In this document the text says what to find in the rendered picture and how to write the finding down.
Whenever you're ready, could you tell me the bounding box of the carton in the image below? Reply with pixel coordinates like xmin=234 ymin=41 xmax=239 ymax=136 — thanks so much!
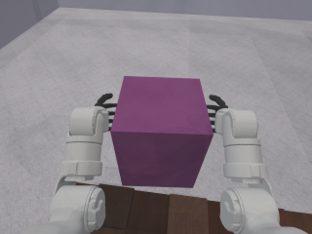
xmin=110 ymin=76 xmax=214 ymax=188

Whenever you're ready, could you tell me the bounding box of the right robot upper arm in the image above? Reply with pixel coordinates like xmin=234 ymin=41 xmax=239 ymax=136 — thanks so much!
xmin=219 ymin=187 xmax=308 ymax=234

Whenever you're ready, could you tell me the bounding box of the robot right hand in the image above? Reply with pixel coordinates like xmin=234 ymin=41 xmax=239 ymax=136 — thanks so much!
xmin=206 ymin=95 xmax=228 ymax=133

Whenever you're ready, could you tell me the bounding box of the right robot forearm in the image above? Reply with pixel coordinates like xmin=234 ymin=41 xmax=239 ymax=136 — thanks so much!
xmin=214 ymin=108 xmax=280 ymax=222

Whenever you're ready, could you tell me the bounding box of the left robot forearm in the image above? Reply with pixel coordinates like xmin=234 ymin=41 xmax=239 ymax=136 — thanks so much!
xmin=48 ymin=106 xmax=109 ymax=221

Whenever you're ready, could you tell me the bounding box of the left robot upper arm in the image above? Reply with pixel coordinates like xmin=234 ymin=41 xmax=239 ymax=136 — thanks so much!
xmin=20 ymin=185 xmax=106 ymax=234

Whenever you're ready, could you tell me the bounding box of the robot left hand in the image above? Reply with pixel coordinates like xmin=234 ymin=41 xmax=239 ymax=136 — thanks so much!
xmin=95 ymin=93 xmax=117 ymax=132

